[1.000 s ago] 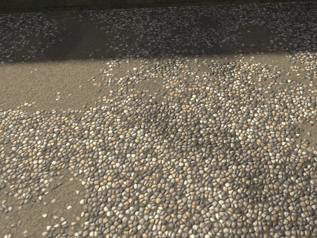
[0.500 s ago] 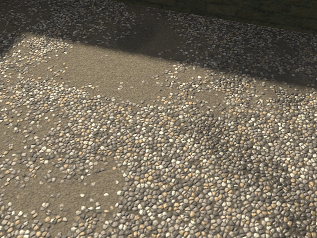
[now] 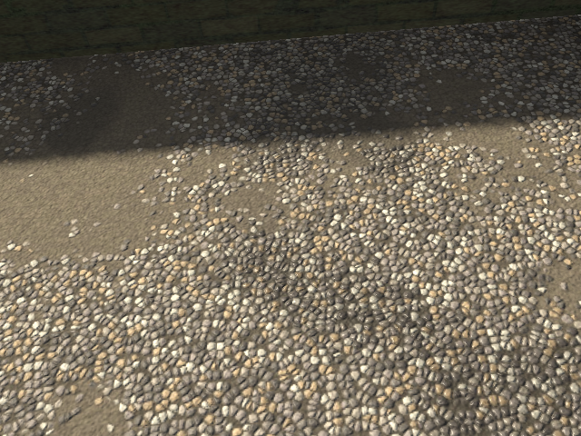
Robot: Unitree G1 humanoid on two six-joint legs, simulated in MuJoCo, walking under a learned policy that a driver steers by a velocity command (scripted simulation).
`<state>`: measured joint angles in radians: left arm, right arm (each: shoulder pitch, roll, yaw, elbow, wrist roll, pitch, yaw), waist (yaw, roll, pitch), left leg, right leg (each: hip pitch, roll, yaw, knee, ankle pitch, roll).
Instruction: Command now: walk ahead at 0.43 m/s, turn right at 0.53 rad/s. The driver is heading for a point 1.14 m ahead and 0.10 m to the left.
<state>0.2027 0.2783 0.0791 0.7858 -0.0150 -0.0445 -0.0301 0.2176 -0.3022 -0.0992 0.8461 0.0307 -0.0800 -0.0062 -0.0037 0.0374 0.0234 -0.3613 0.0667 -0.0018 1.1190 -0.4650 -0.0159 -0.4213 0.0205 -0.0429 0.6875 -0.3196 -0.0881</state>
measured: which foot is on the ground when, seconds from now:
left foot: up 0.00-0.42, down 0.44-0.90, up 0.92-1.00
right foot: down 0.00-0.44, up 0.46-0.88, down 0.90-1.00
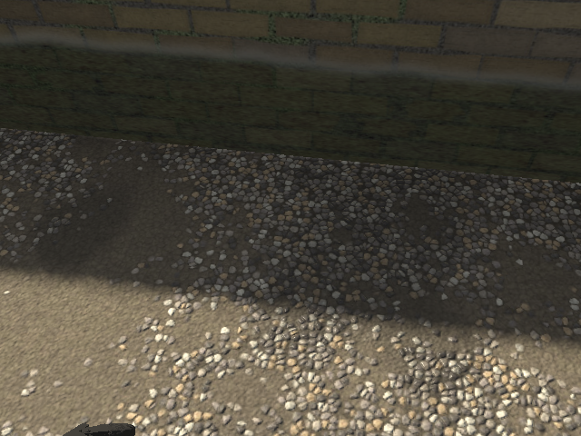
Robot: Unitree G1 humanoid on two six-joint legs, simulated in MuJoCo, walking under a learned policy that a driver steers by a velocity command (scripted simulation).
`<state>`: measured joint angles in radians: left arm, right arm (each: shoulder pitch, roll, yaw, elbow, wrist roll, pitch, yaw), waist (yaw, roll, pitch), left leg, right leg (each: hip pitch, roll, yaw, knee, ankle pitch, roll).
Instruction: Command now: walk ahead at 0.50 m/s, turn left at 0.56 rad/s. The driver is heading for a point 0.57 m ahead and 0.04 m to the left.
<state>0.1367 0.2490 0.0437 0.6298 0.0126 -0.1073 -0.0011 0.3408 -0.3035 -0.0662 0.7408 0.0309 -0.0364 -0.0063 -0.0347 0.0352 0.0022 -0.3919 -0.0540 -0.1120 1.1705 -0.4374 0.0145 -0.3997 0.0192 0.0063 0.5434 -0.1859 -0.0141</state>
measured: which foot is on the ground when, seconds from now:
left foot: up 0.00-0.40, down 0.42-0.92, up 0.94-1.00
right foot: down 0.00-0.44, up 0.46-0.88, down 0.90-1.00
